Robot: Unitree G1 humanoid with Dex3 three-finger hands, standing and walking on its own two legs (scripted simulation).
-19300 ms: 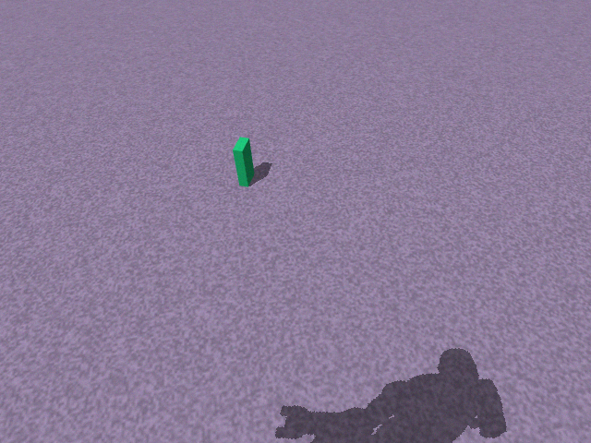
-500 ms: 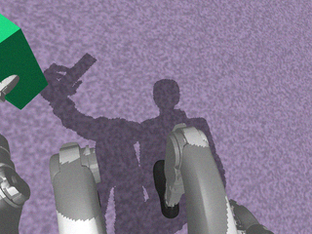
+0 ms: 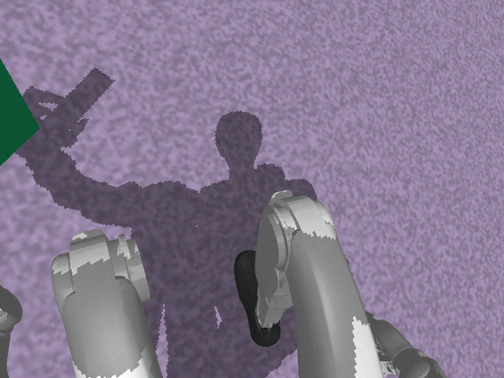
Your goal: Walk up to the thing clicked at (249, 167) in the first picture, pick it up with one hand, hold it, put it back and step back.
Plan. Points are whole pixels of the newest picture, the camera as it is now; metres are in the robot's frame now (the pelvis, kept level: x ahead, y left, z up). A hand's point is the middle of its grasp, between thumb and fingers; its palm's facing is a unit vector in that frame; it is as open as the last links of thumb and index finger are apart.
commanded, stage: lower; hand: left
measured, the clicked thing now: out of the picture +0.50 +0.30 -0.11
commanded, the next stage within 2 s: loosen in 1.26 s
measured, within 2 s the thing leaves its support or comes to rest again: rests again in 1.82 s
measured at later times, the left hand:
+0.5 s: hand out of the picture +0.48 +0.34 -0.13, palm faces +0.50 -0.87 -0.04, open 8.9 cm
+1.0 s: hand out of the picture +0.48 +0.34 -0.16, palm faces +0.50 -0.87 -0.03, open 8.9 cm
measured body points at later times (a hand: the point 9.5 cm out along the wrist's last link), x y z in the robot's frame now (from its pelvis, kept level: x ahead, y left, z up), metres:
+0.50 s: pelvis +0.00 +0.01 -0.01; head +0.25 +0.13 +0.33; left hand +0.45 +0.38 -0.13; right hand +0.09 -0.27 -0.08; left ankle +0.08 +0.13 -0.28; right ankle +0.13 -0.13 -0.28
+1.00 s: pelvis -0.01 +0.01 -0.02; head +0.25 +0.16 +0.32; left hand +0.45 +0.39 -0.15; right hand +0.10 -0.26 -0.07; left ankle +0.08 +0.13 -0.28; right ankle +0.13 -0.13 -0.28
